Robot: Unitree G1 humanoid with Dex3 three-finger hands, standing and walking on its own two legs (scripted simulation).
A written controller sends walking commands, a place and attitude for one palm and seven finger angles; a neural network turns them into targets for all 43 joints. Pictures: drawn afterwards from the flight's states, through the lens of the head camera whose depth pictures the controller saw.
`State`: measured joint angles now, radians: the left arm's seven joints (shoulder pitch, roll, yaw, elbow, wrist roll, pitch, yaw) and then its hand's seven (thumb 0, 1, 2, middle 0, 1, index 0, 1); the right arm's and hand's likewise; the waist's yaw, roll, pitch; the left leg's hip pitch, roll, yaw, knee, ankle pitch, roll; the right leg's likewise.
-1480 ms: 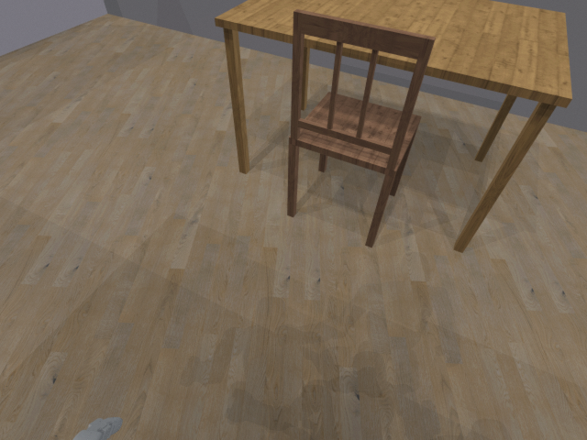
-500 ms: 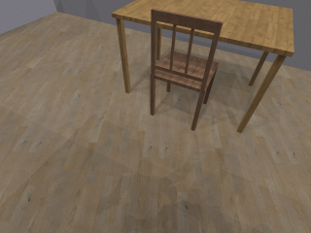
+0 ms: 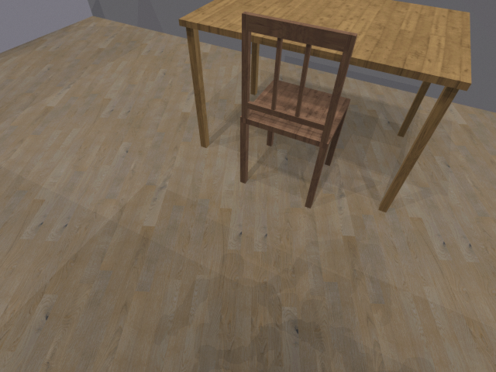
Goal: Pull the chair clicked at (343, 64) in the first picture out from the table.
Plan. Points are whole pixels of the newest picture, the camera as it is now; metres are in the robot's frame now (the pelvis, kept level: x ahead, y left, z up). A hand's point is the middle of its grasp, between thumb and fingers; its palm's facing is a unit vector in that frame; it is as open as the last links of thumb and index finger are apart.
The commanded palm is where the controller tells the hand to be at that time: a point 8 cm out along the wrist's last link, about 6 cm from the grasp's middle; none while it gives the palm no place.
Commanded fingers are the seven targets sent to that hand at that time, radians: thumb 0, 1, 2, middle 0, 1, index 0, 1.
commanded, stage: walk to a spot facing it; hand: left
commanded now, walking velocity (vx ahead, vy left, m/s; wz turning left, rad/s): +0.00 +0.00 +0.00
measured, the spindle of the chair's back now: (276, 76) +1.17 -0.05 -0.10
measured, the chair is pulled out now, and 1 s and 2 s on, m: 0.00 0.00 0.00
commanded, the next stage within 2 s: turn to face it in 0.96 s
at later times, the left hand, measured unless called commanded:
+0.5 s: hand out of the picture +0.04 +0.22 -0.19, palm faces +0.08 -0.99 -0.15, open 7.4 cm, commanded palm none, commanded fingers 0.00 0.90 0.90 -0.20 -0.30 -0.20 -0.30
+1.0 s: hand (171, 260) +0.39 +0.21 -0.18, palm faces +0.16 -0.97 -0.18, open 7.3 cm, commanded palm none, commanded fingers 0.00 0.90 0.90 -0.20 -0.30 -0.20 -0.30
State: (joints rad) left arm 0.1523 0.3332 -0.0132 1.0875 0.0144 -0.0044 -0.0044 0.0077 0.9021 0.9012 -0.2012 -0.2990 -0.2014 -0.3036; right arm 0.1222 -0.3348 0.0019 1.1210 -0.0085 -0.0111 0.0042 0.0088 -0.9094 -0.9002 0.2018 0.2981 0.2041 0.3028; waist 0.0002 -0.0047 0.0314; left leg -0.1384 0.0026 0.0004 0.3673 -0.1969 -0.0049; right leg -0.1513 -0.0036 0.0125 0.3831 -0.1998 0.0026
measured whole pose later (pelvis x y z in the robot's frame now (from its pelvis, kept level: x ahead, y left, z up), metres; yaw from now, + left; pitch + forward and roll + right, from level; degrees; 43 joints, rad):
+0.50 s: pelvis +0.09 +0.05 -0.01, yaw +5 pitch +0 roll -1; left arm 0.36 0.20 0.02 1.12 0.03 0.01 -0.02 0.01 0.91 0.90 -0.20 -0.30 -0.20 -0.30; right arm 0.41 -0.15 -0.01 1.11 -0.02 -0.06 -0.01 0.01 -0.91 -0.90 0.20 0.30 0.20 0.30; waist -0.03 -0.04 0.00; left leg -0.15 -0.02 0.08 0.48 -0.33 0.06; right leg -0.39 -0.06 -0.05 1.05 -0.40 -0.02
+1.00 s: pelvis +0.32 +0.02 -0.02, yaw +10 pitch -1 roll -1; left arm 0.15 0.15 0.04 1.01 0.02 -0.08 0.00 0.00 0.91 0.90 -0.20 -0.30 -0.20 -0.30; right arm 0.36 -0.16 -0.05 1.14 -0.01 -0.04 -0.01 0.01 -0.91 -0.90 0.20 0.30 0.20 0.30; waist -0.04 0.02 0.07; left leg -0.39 0.06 0.01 1.28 -0.36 0.05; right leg -0.32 -0.03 -0.19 0.58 -0.24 -0.06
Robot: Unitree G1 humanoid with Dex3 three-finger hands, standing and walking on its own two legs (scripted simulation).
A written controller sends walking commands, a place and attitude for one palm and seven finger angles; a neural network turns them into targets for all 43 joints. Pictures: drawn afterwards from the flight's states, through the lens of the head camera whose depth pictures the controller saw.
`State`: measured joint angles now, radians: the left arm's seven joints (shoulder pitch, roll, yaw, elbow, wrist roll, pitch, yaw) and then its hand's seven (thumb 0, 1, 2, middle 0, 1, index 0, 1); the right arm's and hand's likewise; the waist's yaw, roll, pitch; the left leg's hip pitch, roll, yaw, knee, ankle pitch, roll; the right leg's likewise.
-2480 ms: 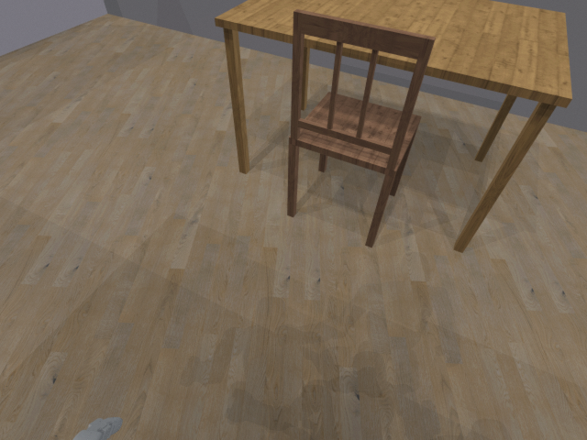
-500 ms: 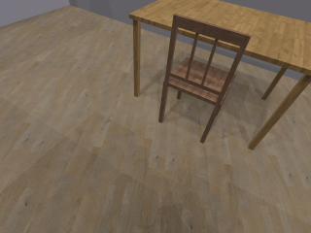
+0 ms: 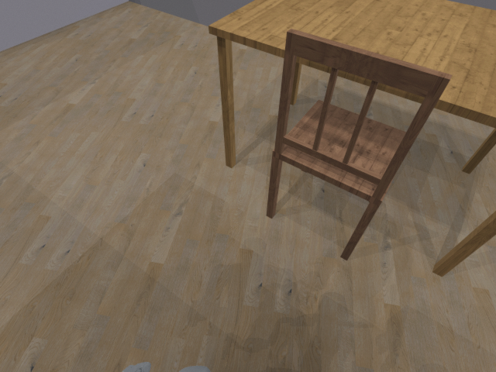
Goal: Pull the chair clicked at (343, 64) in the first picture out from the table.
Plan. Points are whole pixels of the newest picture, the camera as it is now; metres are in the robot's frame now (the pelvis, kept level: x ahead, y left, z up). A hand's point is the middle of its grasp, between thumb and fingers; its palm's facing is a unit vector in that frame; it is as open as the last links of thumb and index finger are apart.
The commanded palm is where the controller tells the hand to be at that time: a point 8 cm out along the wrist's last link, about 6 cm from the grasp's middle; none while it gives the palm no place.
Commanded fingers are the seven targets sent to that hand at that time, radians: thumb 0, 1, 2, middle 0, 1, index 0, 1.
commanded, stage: turn to face it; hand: left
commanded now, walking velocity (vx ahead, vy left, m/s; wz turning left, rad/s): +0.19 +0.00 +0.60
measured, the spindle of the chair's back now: (324, 113) +0.82 -0.21 -0.08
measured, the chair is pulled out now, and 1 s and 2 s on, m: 0.00 0.00 0.00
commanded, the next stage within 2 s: take the last steps up to it in 1.14 s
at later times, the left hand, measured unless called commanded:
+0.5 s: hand out of the picture +0.15 +0.21 -0.17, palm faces -0.05 -0.99 -0.16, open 7.4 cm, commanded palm none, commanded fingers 0.00 0.90 0.90 -0.20 -0.30 -0.20 -0.30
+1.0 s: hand (185, 281) +0.32 +0.14 -0.14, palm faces -0.35 -0.91 -0.23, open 7.4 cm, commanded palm none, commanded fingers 0.00 0.90 0.90 -0.20 -0.30 -0.20 -0.30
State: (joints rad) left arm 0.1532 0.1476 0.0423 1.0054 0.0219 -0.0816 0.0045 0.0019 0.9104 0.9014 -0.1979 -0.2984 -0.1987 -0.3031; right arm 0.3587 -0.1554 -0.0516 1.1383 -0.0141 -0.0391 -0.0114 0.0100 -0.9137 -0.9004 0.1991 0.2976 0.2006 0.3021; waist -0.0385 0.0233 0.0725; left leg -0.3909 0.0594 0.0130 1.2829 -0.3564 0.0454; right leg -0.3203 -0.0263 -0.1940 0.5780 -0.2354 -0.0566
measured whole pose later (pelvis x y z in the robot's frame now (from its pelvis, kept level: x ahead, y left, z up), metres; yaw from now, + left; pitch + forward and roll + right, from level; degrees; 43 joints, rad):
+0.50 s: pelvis +0.13 +0.04 +0.01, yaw -9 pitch -1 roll -1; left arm 0.30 0.16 0.07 1.04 0.02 0.05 -0.01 0.01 0.91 0.90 -0.20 -0.30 -0.20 -0.30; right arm 0.11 -0.13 -0.03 0.97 -0.02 -0.03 -0.03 -0.03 -0.94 -0.90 0.20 0.30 0.21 0.30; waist 0.04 -0.02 0.08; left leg -0.25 0.12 0.26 0.51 -0.24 0.02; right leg -0.44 -0.06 -0.09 1.02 -0.48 0.03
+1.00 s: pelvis +0.16 +0.00 +0.01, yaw -22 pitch +1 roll +0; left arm 0.17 0.19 0.05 0.91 0.02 0.03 0.00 0.01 0.90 0.90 -0.20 -0.30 -0.20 -0.30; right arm 0.21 -0.23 -0.06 0.98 -0.02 0.05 -0.02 0.01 -0.91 -0.90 0.20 0.30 0.20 0.30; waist -0.01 0.02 0.05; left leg -0.41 0.08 0.03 0.87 -0.41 -0.07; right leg -0.28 0.05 -0.01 0.46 -0.20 -0.06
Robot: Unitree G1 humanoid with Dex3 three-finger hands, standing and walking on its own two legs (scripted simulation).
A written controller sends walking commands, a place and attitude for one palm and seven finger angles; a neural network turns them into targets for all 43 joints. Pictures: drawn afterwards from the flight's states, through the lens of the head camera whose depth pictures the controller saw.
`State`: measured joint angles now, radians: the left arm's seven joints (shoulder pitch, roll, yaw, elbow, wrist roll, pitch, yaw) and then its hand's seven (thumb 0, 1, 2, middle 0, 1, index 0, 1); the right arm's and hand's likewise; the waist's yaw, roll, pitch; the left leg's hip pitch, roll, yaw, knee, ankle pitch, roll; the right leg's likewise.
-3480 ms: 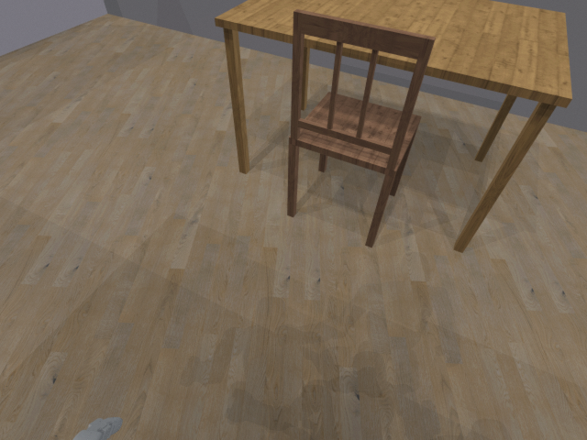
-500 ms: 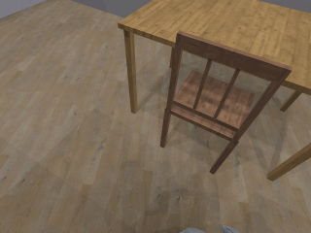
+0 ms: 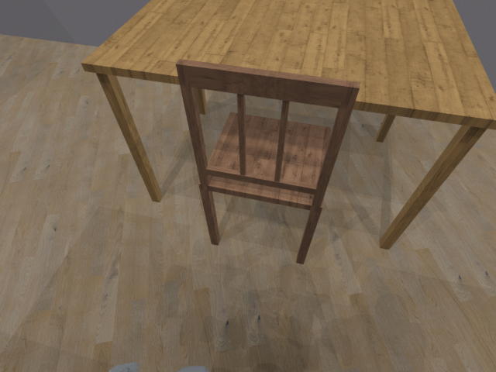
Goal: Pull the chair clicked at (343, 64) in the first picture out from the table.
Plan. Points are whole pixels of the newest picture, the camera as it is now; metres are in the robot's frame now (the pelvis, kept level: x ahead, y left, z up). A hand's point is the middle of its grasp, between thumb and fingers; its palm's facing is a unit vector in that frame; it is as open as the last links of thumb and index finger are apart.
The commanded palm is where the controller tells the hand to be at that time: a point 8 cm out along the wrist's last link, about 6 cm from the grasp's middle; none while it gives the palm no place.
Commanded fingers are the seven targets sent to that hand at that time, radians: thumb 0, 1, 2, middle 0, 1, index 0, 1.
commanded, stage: turn to face it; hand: left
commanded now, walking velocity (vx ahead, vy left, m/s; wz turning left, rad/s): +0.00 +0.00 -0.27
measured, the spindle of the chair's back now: (242, 138) +0.69 +0.05 -0.10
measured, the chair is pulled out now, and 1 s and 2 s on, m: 0.00 0.00 0.00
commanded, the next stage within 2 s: take the last steps up to it in 0.14 s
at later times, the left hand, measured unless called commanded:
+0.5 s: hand out of the picture +0.11 +0.18 -0.17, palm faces -0.18 -0.97 -0.19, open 7.4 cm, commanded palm none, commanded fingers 0.00 0.90 0.90 -0.20 -0.30 -0.20 -0.30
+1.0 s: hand out of the picture +0.11 +0.14 -0.19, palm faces -0.10 -0.99 -0.12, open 7.4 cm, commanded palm none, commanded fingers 0.00 0.90 0.90 -0.20 -0.30 -0.20 -0.30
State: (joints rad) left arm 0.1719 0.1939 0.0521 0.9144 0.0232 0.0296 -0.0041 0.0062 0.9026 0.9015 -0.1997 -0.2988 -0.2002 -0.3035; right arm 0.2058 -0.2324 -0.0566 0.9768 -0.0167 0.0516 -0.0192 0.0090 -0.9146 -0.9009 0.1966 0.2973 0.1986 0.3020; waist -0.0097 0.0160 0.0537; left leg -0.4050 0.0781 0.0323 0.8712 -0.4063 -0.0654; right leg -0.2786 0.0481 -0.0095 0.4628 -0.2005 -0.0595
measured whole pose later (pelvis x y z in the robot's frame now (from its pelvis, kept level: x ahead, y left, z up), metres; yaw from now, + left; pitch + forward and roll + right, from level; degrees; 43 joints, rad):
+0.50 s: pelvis +0.02 +0.01 +0.00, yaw -10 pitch +0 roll +0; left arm 0.20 0.19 0.06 1.01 0.03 0.05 -0.04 0.01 0.91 0.90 -0.19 -0.30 -0.20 -0.30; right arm 0.33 -0.17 -0.03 1.04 -0.04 -0.01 -0.02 0.01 -0.92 -0.90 0.20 0.30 0.20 0.30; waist -0.05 0.00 0.04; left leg -0.14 0.08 0.19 0.45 -0.30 -0.01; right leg -0.29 -0.03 -0.06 0.66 -0.42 0.00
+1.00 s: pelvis +0.16 -0.02 -0.02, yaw -10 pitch +0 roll -1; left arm 0.42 0.12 0.02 1.15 0.02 -0.04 0.01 0.01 0.91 0.90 -0.20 -0.30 -0.20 -0.30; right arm 0.16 -0.15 -0.03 1.03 -0.03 -0.05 0.00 0.01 -0.91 -0.90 0.20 0.30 0.20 0.30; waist 0.02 -0.02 0.07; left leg -0.40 0.03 0.11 0.62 -0.20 0.06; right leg -0.03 0.00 -0.08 0.58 -0.48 -0.02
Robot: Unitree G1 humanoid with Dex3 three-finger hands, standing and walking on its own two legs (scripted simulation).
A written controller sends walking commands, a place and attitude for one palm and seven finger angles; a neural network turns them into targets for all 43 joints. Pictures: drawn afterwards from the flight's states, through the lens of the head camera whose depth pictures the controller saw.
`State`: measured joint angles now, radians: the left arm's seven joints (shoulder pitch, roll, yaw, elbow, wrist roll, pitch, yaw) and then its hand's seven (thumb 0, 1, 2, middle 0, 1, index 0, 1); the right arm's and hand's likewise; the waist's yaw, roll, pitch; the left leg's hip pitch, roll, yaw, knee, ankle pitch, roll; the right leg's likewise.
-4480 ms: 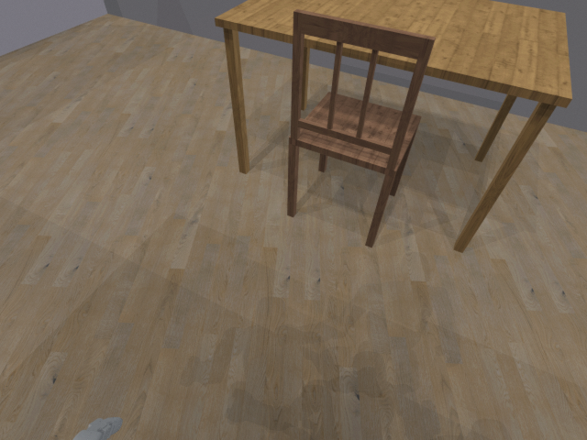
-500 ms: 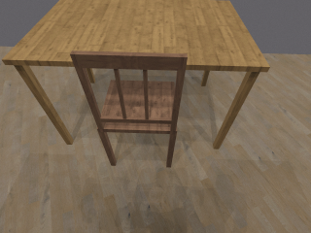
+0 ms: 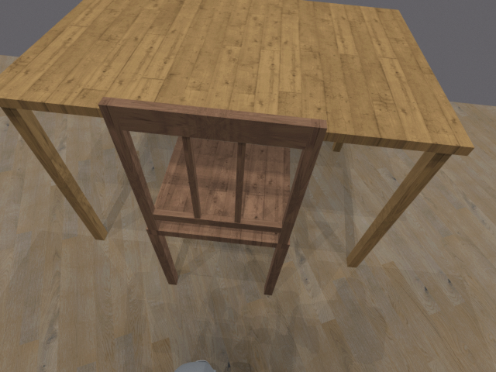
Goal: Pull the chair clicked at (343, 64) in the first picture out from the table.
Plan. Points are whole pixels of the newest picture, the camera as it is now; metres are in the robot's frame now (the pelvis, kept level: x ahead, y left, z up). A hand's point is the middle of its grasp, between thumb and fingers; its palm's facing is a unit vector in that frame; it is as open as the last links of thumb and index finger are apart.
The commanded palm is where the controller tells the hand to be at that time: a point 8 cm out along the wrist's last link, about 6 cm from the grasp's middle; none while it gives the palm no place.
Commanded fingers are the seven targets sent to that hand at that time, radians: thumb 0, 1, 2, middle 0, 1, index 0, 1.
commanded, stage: come to a stop and stand still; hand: left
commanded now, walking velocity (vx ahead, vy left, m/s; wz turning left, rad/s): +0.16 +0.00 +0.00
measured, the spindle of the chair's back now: (193, 181) +0.51 +0.17 -0.08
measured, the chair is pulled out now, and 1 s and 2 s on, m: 0.00 0.00 0.00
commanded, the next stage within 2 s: look again from close up in 1.12 s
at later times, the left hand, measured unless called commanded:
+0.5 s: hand out of the picture +0.11 +0.15 -0.15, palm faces +0.00 -0.97 -0.26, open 7.4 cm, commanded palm none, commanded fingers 0.00 0.90 0.90 -0.20 -0.30 -0.20 -0.30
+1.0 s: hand out of the picture +0.02 +0.19 -0.16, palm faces +0.09 -0.98 -0.20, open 7.4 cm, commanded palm none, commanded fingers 0.00 0.90 0.90 -0.20 -0.30 -0.20 -0.30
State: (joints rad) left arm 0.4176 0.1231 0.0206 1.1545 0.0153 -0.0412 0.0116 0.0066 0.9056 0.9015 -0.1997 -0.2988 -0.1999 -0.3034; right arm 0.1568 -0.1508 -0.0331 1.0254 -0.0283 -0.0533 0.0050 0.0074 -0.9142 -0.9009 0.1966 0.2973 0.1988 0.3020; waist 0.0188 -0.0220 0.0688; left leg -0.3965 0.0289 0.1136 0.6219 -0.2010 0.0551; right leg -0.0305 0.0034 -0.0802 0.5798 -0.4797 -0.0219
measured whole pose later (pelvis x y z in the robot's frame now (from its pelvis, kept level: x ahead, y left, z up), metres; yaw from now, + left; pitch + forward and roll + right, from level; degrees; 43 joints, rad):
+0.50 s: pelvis +0.07 -0.03 +0.01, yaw +0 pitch -1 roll +1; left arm 0.22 0.16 0.03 1.04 0.03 0.01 0.04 0.01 0.91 0.90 -0.20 -0.30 -0.20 -0.30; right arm 0.22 -0.17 -0.05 1.06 -0.01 0.04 -0.03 0.01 -0.93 -0.90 0.20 0.30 0.20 0.30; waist -0.02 0.03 0.07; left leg -0.26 0.02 0.09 0.61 -0.39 -0.01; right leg -0.27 -0.02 -0.05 0.57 -0.28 -0.03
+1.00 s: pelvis +0.01 +0.00 +0.02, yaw +2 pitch -1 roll +0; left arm 0.28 0.20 0.05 1.07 0.03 0.05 0.02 0.01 0.91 0.90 -0.20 -0.30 -0.20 -0.30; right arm 0.27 -0.14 -0.02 1.05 -0.03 0.01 -0.02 0.01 -0.92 -0.90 0.20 0.30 0.20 0.30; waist 0.02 -0.04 -0.01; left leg -0.13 0.00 0.02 0.42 -0.28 0.02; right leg -0.38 -0.02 -0.01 0.74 -0.34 0.00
